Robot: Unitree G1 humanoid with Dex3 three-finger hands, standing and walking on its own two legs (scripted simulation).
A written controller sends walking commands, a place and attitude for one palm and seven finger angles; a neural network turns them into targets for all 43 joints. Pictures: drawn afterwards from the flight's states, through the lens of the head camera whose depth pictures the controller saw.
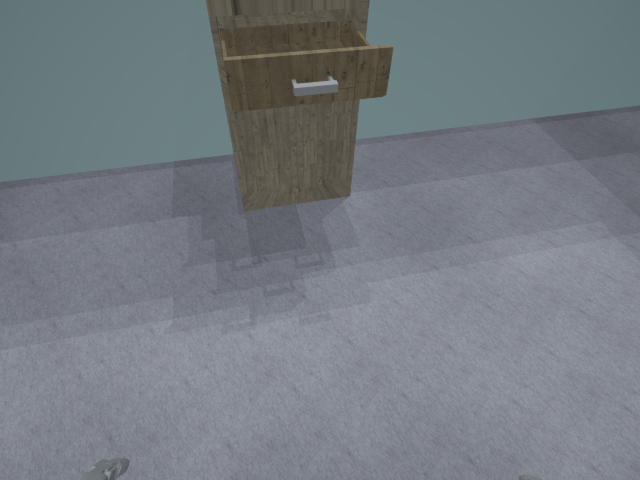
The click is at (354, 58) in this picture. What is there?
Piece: drawer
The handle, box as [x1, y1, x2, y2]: [292, 76, 337, 95]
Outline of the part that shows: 337,82 331,76 328,76 327,81 298,84 294,79 292,79 293,92 295,95 334,92 337,91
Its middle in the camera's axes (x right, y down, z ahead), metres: -0.02 -0.42 +1.05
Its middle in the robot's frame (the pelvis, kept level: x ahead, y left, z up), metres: +1.06 +0.08 -0.03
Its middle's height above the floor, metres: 0.74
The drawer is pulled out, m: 0.30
